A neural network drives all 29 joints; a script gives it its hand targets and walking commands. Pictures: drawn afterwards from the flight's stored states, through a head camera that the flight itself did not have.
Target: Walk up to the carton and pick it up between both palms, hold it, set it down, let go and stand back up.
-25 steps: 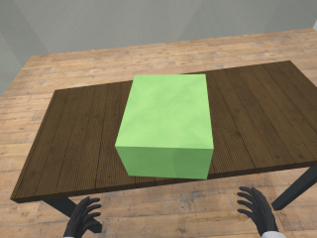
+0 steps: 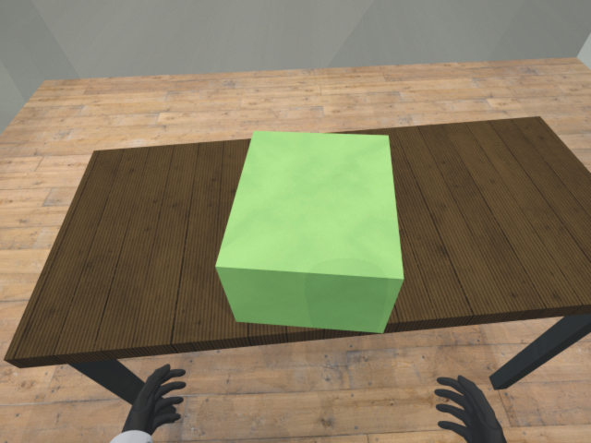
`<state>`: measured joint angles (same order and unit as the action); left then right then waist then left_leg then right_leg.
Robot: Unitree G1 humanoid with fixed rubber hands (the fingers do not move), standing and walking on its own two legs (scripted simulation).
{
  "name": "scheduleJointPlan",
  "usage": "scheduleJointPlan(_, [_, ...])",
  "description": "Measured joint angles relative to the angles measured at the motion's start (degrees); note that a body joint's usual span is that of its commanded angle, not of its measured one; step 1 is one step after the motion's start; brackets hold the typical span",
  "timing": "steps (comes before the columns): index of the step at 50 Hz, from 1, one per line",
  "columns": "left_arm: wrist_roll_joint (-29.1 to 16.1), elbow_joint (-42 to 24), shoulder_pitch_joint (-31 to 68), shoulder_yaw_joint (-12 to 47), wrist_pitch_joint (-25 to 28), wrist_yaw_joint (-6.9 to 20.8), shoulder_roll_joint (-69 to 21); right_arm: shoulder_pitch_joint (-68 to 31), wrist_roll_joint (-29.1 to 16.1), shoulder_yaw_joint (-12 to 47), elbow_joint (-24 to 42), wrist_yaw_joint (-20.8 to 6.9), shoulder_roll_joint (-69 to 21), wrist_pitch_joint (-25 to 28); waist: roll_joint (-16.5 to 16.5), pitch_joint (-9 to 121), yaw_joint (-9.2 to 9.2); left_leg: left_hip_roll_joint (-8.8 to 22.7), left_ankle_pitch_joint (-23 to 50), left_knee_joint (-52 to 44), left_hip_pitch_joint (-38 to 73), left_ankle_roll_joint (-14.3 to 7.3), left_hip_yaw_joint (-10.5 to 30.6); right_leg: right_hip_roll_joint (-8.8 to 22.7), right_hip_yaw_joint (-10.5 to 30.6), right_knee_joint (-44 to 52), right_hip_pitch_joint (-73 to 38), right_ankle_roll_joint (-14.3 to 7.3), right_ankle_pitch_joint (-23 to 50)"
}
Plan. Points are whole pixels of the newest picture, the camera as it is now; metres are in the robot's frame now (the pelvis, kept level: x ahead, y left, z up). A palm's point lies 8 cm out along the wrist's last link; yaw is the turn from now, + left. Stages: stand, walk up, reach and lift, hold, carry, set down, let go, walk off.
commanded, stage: set down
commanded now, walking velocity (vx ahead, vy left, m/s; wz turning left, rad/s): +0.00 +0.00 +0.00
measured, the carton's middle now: (314, 225) +0.45 +0.01 -0.01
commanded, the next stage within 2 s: let go in 0.26 s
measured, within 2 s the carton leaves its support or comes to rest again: neither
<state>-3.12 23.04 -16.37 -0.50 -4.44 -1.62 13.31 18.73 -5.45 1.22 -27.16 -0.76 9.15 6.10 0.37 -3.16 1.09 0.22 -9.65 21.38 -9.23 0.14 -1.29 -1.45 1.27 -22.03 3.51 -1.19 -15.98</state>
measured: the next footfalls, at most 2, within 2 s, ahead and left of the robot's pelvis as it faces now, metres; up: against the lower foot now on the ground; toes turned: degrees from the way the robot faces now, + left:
none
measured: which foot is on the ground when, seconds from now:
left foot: down 0.00-1.00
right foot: down 0.00-1.00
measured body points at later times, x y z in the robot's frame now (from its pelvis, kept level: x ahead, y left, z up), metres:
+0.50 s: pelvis +0.01 +0.00 +0.00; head +0.02 -0.01 +0.45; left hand +0.15 +0.24 -0.08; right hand +0.16 -0.22 -0.10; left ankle +0.02 +0.12 -0.74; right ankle -0.04 -0.10 -0.74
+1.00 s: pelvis +0.02 +0.00 +0.00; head +0.03 -0.01 +0.45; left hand +0.15 +0.25 -0.10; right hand +0.15 -0.25 -0.11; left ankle +0.02 +0.12 -0.74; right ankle -0.04 -0.10 -0.74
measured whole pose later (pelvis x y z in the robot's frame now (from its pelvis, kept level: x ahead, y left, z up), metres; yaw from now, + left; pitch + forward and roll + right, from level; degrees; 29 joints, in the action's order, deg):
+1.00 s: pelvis +0.02 +0.00 +0.00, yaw +0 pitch -2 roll +0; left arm 1.3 36.1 -13.5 -0.5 -1.6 -0.7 12.9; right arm 13.2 -1.5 1.2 -40.8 -1.0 17.2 3.1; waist -1.4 -2.8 0.9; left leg 0.3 -13.1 24.8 -9.5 0.2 -1.3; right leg -1.5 1.3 -22.6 2.4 -1.2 -17.9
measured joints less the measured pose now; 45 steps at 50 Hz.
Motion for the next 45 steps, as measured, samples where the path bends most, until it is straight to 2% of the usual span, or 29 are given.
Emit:
scheduleJointPlan(5, [-0.3,1.2,0.4,0.0,-0.2,0.6,-0.2,-0.6,0.6,0.0,-0.3,-0.1,0.0,1.0,-0.8,0.0,-0.03,0.0,0.0,0.0,0.0,0.0,0.0,0.0,0.0,0.0,0.0,0.0,0.0])
scheduleJointPlan(10, [0.7,3.6,1.1,0.0,-1.0,1.2,-0.5,-2.6,1.8,0.0,-4.2,-0.1,0.1,1.3,-1.1,0.0,-0.08,0.0,-0.1,0.0,0.0,0.0,0.0,0.0,0.0,0.0,0.0,0.0,-0.1])
scheduleJointPlan(14, [-0.4,4.4,1.2,0.0,-1.1,1.4,-0.9,-2.8,2.3,0.0,-4.8,-0.1,0.1,1.8,-1.0,0.0,-0.09,0.0,-0.3,0.0,0.0,0.0,0.0,0.0,0.0,0.0,0.0,0.0,-0.2])
scheduleJointPlan(30, [2.4,5.5,2.2,0.0,-1.3,0.9,-2.1,-5.2,2.5,0.0,-10.9,-0.4,1.8,3.9,-0.9,-0.1,-0.11,0.0,-0.6,0.1,0.0,0.0,0.0,0.0,0.0,0.0,0.0,0.0,-0.6])
scheduleJointPlan(40, [1.9,6.2,2.9,0.0,-1.4,0.6,-2.3,-5.5,2.7,0.0,-11.5,-0.6,1.8,4.3,-0.9,-0.1,-0.18,0.0,-1.0,0.1,0.0,0.0,0.0,0.0,0.0,0.0,-0.1,0.0,-0.9])
scheduleJointPlan(45, [4.4,9.6,2.8,0.0,1.6,0.7,-1.9,-5.5,3.9,0.0,-12.4,-0.4,5.0,-0.2,-1.8,0.1,-0.19,0.1,-2.5,2.4,-0.2,0.0,0.0,0.0,0.0,-0.6,-0.6,0.0,-1.7])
